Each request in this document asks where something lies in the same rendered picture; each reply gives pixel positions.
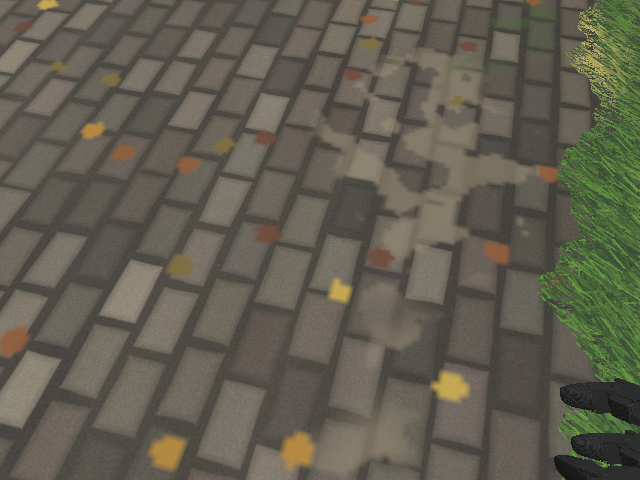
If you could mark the right robot hand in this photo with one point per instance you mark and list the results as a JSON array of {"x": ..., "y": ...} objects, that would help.
[{"x": 620, "y": 398}]

